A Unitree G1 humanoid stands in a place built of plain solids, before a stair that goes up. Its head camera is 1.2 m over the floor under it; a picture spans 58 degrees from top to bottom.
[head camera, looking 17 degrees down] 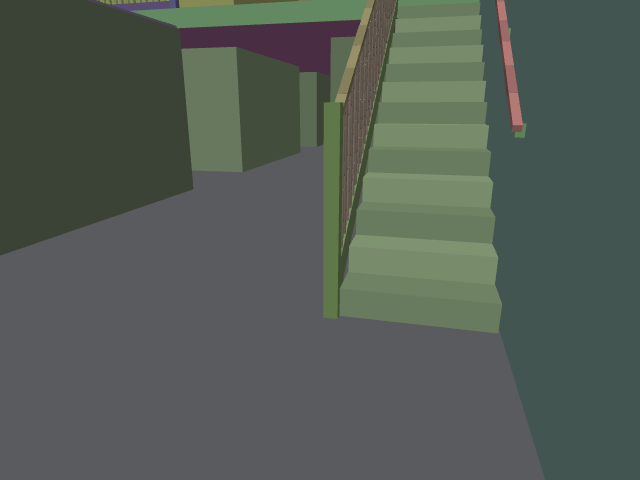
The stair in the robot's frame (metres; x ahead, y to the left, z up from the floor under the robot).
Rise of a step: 0.18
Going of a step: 0.27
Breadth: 0.90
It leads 14 degrees to the right of straight ahead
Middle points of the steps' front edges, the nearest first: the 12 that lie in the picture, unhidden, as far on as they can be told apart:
2.26 -0.55 0.18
2.52 -0.62 0.36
2.79 -0.68 0.53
3.05 -0.75 0.71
3.32 -0.82 0.89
3.59 -0.88 1.07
3.85 -0.95 1.25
4.12 -1.01 1.42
4.39 -1.08 1.60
4.65 -1.14 1.78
4.92 -1.21 1.96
5.18 -1.27 2.14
